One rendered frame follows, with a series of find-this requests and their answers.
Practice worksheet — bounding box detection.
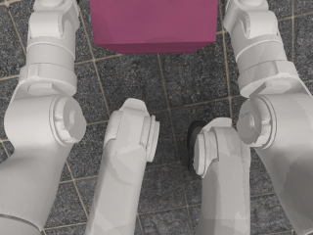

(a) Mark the robot left forearm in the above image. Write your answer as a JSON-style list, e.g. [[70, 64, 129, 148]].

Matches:
[[4, 0, 80, 137]]

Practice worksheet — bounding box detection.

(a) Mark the robot right forearm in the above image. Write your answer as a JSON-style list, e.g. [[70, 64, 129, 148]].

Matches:
[[222, 0, 313, 98]]

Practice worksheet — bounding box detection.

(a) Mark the robot left thigh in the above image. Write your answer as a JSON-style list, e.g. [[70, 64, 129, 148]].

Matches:
[[84, 107, 160, 235]]

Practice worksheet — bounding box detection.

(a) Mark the robot right upper arm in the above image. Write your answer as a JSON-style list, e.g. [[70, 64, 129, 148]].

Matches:
[[236, 92, 313, 235]]

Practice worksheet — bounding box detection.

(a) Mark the carton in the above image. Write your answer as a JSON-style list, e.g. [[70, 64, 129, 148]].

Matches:
[[89, 0, 218, 55]]

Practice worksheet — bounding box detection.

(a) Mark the robot left upper arm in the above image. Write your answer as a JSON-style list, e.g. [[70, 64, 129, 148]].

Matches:
[[0, 93, 87, 235]]

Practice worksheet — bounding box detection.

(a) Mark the robot right foot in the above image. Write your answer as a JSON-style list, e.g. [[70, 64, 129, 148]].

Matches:
[[187, 120, 206, 178]]

